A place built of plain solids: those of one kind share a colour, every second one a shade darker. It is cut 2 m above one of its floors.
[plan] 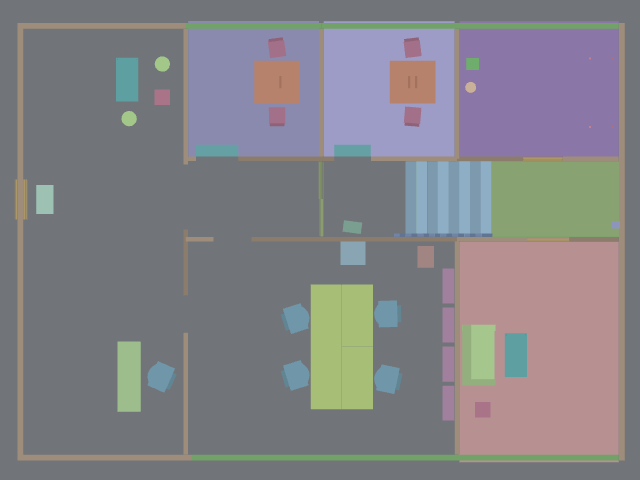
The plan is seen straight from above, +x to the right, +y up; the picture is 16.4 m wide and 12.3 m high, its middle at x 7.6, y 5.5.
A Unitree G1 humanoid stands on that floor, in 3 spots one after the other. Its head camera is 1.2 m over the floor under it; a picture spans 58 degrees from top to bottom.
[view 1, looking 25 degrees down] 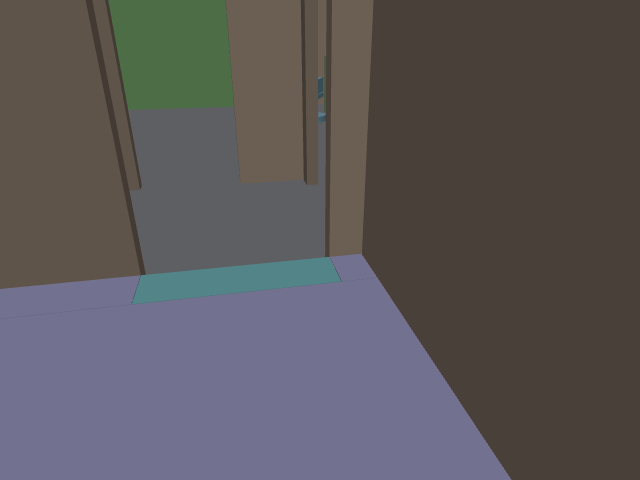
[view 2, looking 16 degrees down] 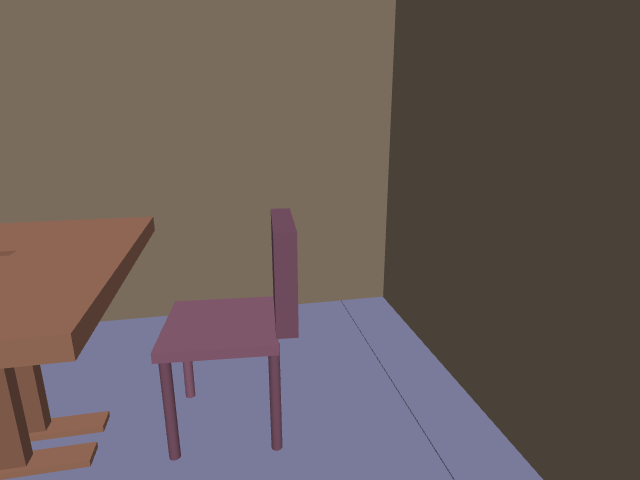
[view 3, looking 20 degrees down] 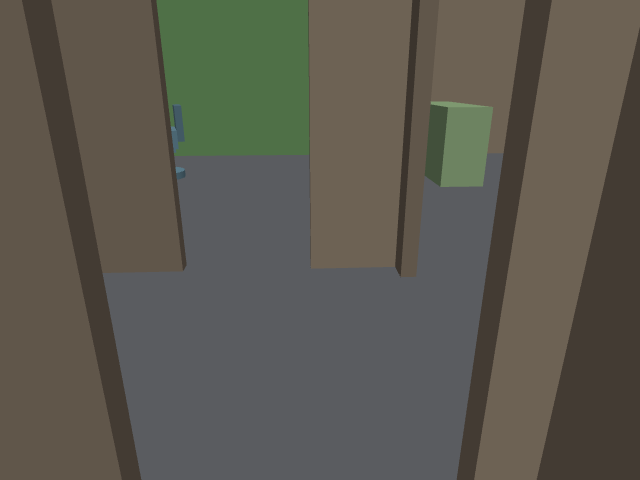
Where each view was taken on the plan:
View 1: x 4.96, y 9.91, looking -102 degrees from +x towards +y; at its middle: ground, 3.19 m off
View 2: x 8.43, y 8.64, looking -12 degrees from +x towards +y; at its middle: wall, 2.78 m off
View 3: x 4.96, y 8.64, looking -93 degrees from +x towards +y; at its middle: wall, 3.26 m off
